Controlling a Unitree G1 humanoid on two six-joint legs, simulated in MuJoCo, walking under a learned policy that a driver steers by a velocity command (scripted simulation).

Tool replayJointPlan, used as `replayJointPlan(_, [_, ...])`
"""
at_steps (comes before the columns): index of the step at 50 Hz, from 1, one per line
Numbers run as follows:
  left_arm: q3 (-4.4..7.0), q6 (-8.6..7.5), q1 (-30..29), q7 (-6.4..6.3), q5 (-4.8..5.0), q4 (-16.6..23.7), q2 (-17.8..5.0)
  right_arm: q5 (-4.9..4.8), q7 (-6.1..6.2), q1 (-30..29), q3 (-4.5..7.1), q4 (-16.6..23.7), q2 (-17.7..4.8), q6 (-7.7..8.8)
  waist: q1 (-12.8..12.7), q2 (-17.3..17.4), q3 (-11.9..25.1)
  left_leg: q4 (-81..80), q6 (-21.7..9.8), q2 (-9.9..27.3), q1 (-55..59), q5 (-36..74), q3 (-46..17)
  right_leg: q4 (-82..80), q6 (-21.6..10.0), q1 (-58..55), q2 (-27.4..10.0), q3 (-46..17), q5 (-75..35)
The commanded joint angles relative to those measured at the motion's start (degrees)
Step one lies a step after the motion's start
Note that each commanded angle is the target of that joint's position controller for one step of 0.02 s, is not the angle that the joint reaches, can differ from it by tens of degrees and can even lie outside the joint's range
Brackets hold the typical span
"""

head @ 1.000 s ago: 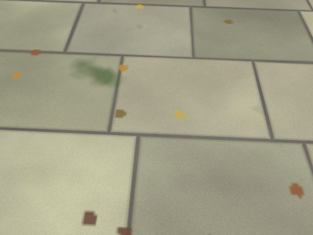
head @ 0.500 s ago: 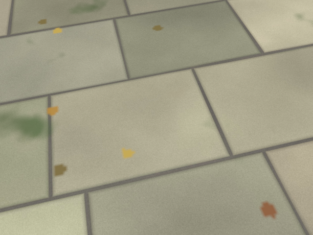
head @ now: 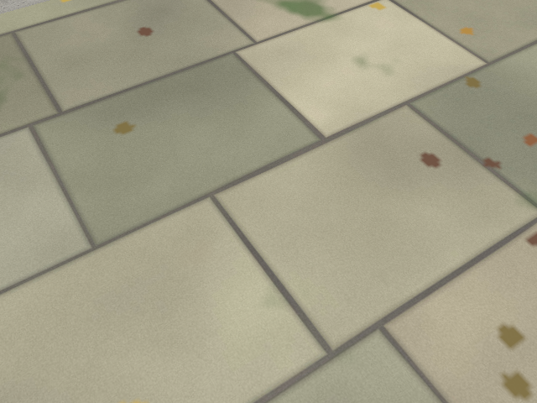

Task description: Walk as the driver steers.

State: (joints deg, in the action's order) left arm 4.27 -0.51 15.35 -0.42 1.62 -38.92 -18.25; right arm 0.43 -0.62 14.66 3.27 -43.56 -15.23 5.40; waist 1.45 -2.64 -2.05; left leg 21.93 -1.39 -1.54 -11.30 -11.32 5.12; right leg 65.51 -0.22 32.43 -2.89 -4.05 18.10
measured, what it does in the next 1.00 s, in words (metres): walks ahead: right foot, then left foot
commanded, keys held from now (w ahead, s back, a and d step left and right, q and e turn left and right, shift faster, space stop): w+e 0.30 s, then w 0.50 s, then w+q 0.20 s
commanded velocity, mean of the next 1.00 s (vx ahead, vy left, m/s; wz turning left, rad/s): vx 0.50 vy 0.00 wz -0.27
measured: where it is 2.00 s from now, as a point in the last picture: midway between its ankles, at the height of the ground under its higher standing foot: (318, 199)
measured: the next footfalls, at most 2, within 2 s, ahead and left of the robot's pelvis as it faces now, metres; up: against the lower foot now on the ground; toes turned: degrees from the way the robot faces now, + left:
right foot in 0.30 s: +0.32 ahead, -0.17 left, +0.00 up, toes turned -13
left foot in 0.84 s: +0.69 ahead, -0.05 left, +0.00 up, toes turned -15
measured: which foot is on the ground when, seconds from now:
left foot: down 0.00-0.32, up 0.34-0.82, down 0.84-1.00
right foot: up 0.00-0.28, down 0.30-0.86, up 0.88-1.00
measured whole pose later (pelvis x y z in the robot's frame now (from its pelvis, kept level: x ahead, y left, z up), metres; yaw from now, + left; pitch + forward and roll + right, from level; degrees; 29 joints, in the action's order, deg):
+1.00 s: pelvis +0.58 -0.11 +0.00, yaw -14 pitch +1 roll +0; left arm 2.4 -5.0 15.8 0.2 0.0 -44.6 -16.9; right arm 0.0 -2.0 13.3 2.6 -44.0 -16.1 4.2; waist 0.6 -1.1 -2.0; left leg 25.4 -3.9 -4.2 -18.3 -8.3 0.6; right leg 65.6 -1.1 24.6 -1.2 -2.7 20.2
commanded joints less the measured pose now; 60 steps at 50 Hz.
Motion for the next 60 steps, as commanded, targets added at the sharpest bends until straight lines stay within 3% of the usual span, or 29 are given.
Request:
replayJointPlan(1, [0.43,-0.42,-2.4,0.28,-0.34,5.4,-1.8,-0.27,0.31,-1.1,2.22,2.3,-8.3,1.08,0.0,7.2,0.3,-12.9,-9.7,17.2,6.6,10.2,-12.2,-4.6,0.7,9.6,-3.8,-2.1,-4.6])
replayJointPlan(6, [-0.31,-1.35,-9.3,2.06,-0.33,6.7,-0.6,-0.5,0.72,-0.4,2.65,0.7,-10.3,0.17,2.2,6.2,-0.9,-13.4,-7.7,15.3,8.2,16.0,-1.5,-20.1,0.1,6.4,-3.0,1.9,-18.1])
replayJointPlan(10, [-0.35,-1.36,-14.7,3.39,-0.1,9.0,-0.8,-1.59,0.84,2.3,3.23,-1.1,-12.4,-0.98,3.1,6.2,-2.7,-12.0,-6.3,17.1,13.0,19.9,2.2,-27.6,-1.9,4.5,-1.7,5.0,-16.8])
replayJointPlan(13, [1.3,-0.85,-10.9,3.63,-0.63,9.1,-4.0,-2.53,1.26,1.9,4.03,-1.2,-15.0,-2.1,-0.9,8.4,1.1,-1.1,-4.7,17.4,16.5,45.3,5.4,-29.5,-5.5,-4.5,3.2,9.2,-8.2])
replayJointPlan(14, [2.58,-0.62,-4.0,3.43,-0.58,7.4,-6.1,-2.79,1.46,1.2,4.09,-1.0,-15.3,-2.58,-5.1,8.1,4.8,8.5,-3.7,16.4,14.9,50.7,6.9,-31.8,-7.3,-13.5,5.7,10.5,-8.4])
replayJointPlan(15, [4.54,-0.19,6.3,2.61,-0.35,4.5,-9.4,-2.48,1.75,1.3,3.44,-0.6,-13.8,-2.65,-10.2,6.1,9.8,22.1,-1.6,14.3,6.5,45.5,7.9,-34.5,-9.7,-29.4,6.9,8.6,-11.1])
replayJointPlan(16, [5.57,0.21,10.5,1.35,0.12,3.2,-14.6,0.38,1.43,4.7,1.19,1.1,-7.1,-2.19,-8.2,-7.2,14.1,42.0,1.1,8.9,-14.8,3.4,7.7,-35.3,-15.2,-48.3,-6.3,-13.0,-9.6])
replayJointPlan(17, [4.96,-0.98,8.6,1.72,0.09,5.8,-16.1,-0.05,0.76,5.7,-0.3,3.5,-5.2,-0.25,-5.4,-12.2,24.2,56.2,2.4,-0.3,-29.0,-24.0,-4.5,-45.8,-24.9,-56.8,-17.2,-43.9,4.3])
replayJointPlan(18, [3.28,-1.94,8.1,2.15,-0.4,5.1,-10.2,-2.52,0.04,-0.6,1.23,3.8,-11.0,1.08,-8.6,-3.5,19.7,57.6,1.5,3.4,-34.6,-18.9,-9.9,-49.1,-21.0,-53.7,-16.0,-38.1,5.0])
replayJointPlan(19, [2.62,-2.58,6.1,2.21,-0.63,4.4,-8.6,-3.38,-0.22,-3.0,1.02,4.7,-10.8,1.83,-7.3,-2.9,12.1,54.0,0.4,5.7,-35.2,-14.0,-8.8,-49.3,-18.7,-45.7,-14.1,-29.5,0.9])
replayJointPlan(20, [2.05,-2.91,2.1,2.17,-0.69,4.4,-7.1,-2.2,0.25,-3.3,0.89,3.8,-10.0,2.03,-4.7,1.6,8.1,49.3,0.5,8.3,-32.0,-9.7,-8.7,-49.3,-16.5,-37.4,-11.5,-23.1,-5.2])
replayJointPlan(21, [1.19,-3.1,-1.0,2.13,-1.13,4.6,-4.7,-0.97,0.55,-3.2,1.17,2.9,-10.0,1.55,-2.9,1.7,5.4,45.5,0.6,9.9,-28.5,-6.6,-8.7,-50.5,-14.8,-31.6,-8.9,-17.9,-11.9])
replayJointPlan(22, [0.99,-3.31,-2.4,1.91,-1.86,5.0,-4.8,-1.0,0.3,-1.0,1.23,2.6,-9.9,0.9,-0.9,-1.7,5.6,44.7,1.3,10.5,-25.0,-4.7,-9.0,-51.8,-15.4,-27.5,-8.8,-16.5,-16.2])
replayJointPlan(25, [1.0,-4.27,-1.9,1.4,-1.58,3.2,-5.1,-0.44,0.26,-0.5,1.0,1.7,-8.1,-0.65,-0.2,0.2,4.1,39.4,3.5,10.4,-23.3,-1.0,-7.7,-54.7,-15.9,-22.6,-7.2,-10.5,-22.9])
replayJointPlan(31, [0.9,-4.17,2.7,0.25,-1.26,-0.8,-6.3,-0.57,-0.36,-11.9,-0.1,4.6,-4.9,-0.34,-4.5,-0.1,0.0,17.6,4.4,7.8,-24.6,18.4,-6.3,-56.4,-12.3,-23.7,-4.4,-3.8,-21.1])
replayJointPlan(37, [1.2,-3.13,8.1,-0.08,-0.73,-5.3,-7.2,-0.98,-2.28,-18.7,-0.31,7.4,-5.4,0.65,-6.4,-0.4,-2.8,7.9,1.0,5.6,-27.7,15.5,-6.5,-52.2,-11.7,-34.4,-9.6,-6.3,-22.7])
replayJointPlan(40, [1.58,-2.31,7.2,-0.48,-0.8,-6.0,-8.3,-0.8,-2.53,-14.1,0.35,6.6,-7.2,0.86,-3.3,-2.3,0.3,6.5,-1.8,2.8,-20.3,8.1,-4.4,-46.0,-9.8,-38.0,-10.0,-6.2,-38.6])
replayJointPlan(41, [1.55,-2.01,5.7,-0.57,-1.06,-5.9,-8.7,-0.79,-2.21,-7.9,1.22,4.9,-8.7,0.83,0.4,-2.5,4.5,5.6,-3.4,0.7,-11.9,8.5,-2.1,-39.0,-8.6,-37.7,-8.1,-3.8,-49.0])
replayJointPlan(42, [0.96,-1.85,5.4,-0.77,-1.6,-5.4,-7.5,-0.61,-1.8,0.7,2.23,2.7,-11.3,0.69,4.2,-1.3,11.3,7.5,-5.8,2.6,2.5,11.8,-3.8,-27.7,-6.8,-32.3,-5.3,-1.1,-49.0])
replayJointPlan(43, [-0.52,-2.61,11.9,-0.5,-2.26,-4.2,-2.9,0.22,-1.58,8.1,3.45,1.8,-16.5,0.53,3.4,8.8,21.3,9.3,-14.3,16.0,26.5,10.1,-24.8,-6.5,-2.8,-11.8,1.2,1.3,-29.5])
replayJointPlan(44, [-1.34,-3.68,13.3,-0.02,-2.24,-5.3,-1.0,-1.3,-1.89,11.3,3.14,0.1,-14.2,0.06,3.8,19.3,26.2,-1.1,-19.9,22.4,35.7,-0.5,-47.3,7.7,-0.1,1.8,8.6,-0.5,11.9])
replayJointPlan(45, [-0.2,-4.84,8.0,0.55,-0.89,-3.7,-6.4,-2.14,-1.77,8.3,1.96,0.8,-11.0,-0.21,4.6,13.6,19.5,-4.3,-17.1,21.2,32.1,-10.5,-46.3,12.4,-0.9,9.1,4.7,-4.2,12.1])
replayJointPlan(46, [-0.21,-5.66,1.9,0.88,0.24,-1.8,-6.9,-1.54,-1.42,4.1,1.66,2.0,-9.8,-0.6,4.2,8.9,11.6,-5.6,-15.1,19.1,23.5,-10.4,-39.0,10.9,-1.4,10.9,2.0,-2.8,7.6])
replayJointPlan(47, [-0.38,-6.17,-1.5,0.85,-0.39,-0.8,-6.2,-0.78,-1.33,1.1,1.46,2.5,-9.4,-0.74,2.7,4.5,5.3,-7.3,-14.5,17.0,14.3,-5.0,-33.6,6.5,-1.5,10.4,0.1,-1.5,4.0])
replayJointPlan(48, [-0.06,-6.14,-1.6,0.59,-1.56,-0.7,-6.0,-0.15,-1.18,-0.4,1.06,3.0,-8.2,-0.57,0.7,3.7,3.6,-8.5,-14.0,15.3,8.6,0.2,-30.4,2.0,-1.4,7.3,-1.8,-1.8,1.1])
replayJointPlan(49, [-0.11,-5.99,-0.4,0.54,-2.01,-0.8,-5.2,0.13,-1.06,-1.1,0.94,3.4,-8.0,-0.58,-0.8,5.4,3.2,-9.5,-14.3,14.0,5.2,4.8,-28.9,-0.5,-0.8,4.2,-2.2,-1.7,0.0])
replayJointPlan(52, [-0.53,-5.07,-0.2,0.12,-2.46,-0.6,-3.2,-0.88,-0.46,-0.7,1.36,3.3,-8.9,-0.52,-2.2,6.7,2.8,-11.5,-14.8,11.9,0.1,10.9,-23.4,-9.5,1.7,1.6,-2.1,-0.1,-1.4])
replayJointPlan(57, [-1.54,-5.37,-11.5,0.45,-2.09,2.3,-1.1,-1.73,0.97,3.2,2.51,2.4,-11.4,-1.32,1.3,6.9,1.1,-11.2,-11.3,8.2,-4.8,8.8,-18.4,-29.5,3.9,-3.6,0.9,0.6,-20.1])
replayJointPlan(60, [-1.27,-5.98,-15.9,1.05,-1.32,3.5,-2.0,-2.2,1.36,6.6,2.66,1.6,-11.4,-2.14,2.7,7.3,1.3,-8.6,-10.4,9.1,-2.6,5.7,-21.2,-34.8,3.9,-6.0,2.5,-0.3,-22.5])
Over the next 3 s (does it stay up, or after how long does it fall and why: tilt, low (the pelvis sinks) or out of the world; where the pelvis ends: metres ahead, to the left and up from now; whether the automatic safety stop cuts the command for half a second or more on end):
stays up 1.53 0.17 0.00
